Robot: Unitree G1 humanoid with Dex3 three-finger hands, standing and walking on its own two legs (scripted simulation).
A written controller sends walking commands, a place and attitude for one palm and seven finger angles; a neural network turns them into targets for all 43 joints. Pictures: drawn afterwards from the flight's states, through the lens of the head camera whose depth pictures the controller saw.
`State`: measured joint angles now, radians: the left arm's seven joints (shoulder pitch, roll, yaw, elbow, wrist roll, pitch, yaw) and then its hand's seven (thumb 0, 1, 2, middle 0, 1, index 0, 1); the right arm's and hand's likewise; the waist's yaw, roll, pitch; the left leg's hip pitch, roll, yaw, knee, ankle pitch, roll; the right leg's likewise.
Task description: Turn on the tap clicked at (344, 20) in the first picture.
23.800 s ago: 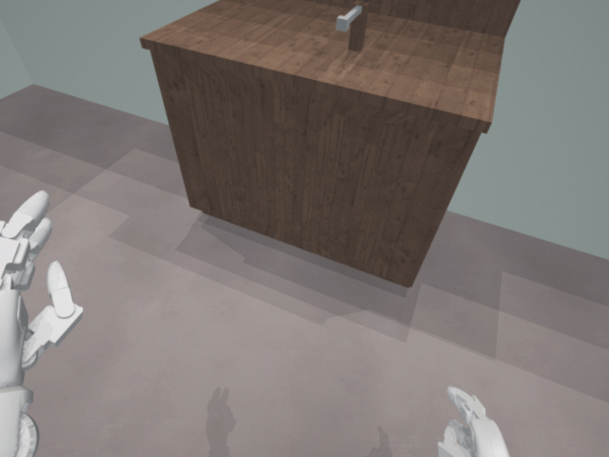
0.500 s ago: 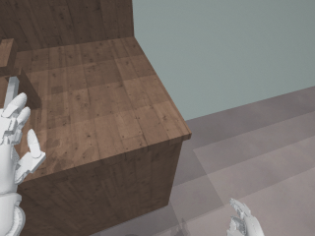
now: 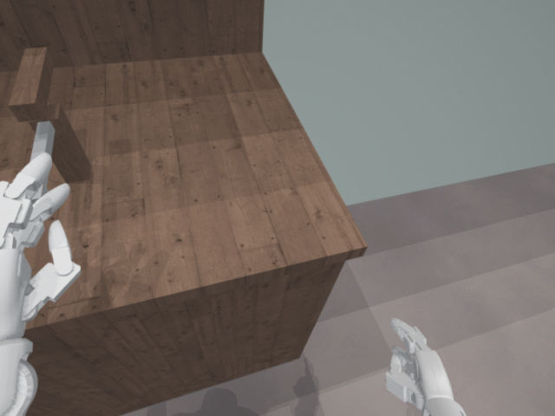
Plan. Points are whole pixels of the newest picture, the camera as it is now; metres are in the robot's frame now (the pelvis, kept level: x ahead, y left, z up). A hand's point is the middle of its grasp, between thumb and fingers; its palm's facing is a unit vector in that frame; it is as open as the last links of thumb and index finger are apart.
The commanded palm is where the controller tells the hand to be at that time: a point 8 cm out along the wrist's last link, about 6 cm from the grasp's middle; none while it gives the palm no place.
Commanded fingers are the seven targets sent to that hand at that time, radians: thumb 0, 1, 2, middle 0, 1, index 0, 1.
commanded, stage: come to a stop and stand still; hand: left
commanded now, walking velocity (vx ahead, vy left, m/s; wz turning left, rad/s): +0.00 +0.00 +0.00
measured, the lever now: (34, 200) +0.29 +0.33 +0.15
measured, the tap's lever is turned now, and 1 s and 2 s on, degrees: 0 0 0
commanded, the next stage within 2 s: look again from close up in 0.38 s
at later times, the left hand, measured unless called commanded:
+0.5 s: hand (91, 270) +0.22 +0.23 +0.16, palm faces +0.41 -0.85 -0.33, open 7.4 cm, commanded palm +0.16 +0.26 +0.18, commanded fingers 0.00 0.90 0.90 -0.20 -0.30 -0.20 -0.30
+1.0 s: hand (57, 226) +0.24 +0.26 +0.19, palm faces +0.48 -0.79 -0.38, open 7.4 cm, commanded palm +0.16 +0.26 +0.18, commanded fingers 0.00 0.90 0.90 -0.20 -0.30 -0.20 -0.30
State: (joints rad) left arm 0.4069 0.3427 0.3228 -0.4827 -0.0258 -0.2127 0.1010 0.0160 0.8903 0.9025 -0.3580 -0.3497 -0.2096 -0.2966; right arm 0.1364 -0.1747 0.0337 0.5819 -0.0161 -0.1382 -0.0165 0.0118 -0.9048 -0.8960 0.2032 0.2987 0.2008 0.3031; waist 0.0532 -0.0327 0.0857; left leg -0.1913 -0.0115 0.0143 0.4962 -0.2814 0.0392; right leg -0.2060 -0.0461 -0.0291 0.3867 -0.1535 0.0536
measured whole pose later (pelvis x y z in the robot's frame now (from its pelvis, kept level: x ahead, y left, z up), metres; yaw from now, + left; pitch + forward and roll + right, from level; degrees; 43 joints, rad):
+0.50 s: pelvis +0.00 -0.02 +0.00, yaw +0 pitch -2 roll -1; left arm 0.43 0.32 0.33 -0.45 -0.04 -0.17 0.14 0.02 0.89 0.90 -0.22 -0.31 -0.21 -0.30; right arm 0.21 -0.21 0.01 0.60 0.00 -0.10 -0.04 0.01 -0.91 -0.90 0.20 0.30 0.20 0.30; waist 0.02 0.00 0.05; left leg -0.16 0.01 0.01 0.46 -0.26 0.01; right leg -0.19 -0.02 -0.04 0.37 -0.14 0.03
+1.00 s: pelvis +0.00 -0.03 +0.00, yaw +2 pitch -2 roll +0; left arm 0.13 0.47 0.37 -0.30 -0.04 -0.11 0.08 0.02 0.88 0.90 -0.22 -0.31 -0.21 -0.30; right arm 0.20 -0.20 0.04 0.61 -0.01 -0.10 -0.04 0.01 -0.91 -0.90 0.20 0.30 0.20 0.30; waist 0.07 -0.02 0.07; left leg -0.18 -0.01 -0.03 0.48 -0.27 0.00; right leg -0.22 -0.04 -0.05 0.46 -0.20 0.01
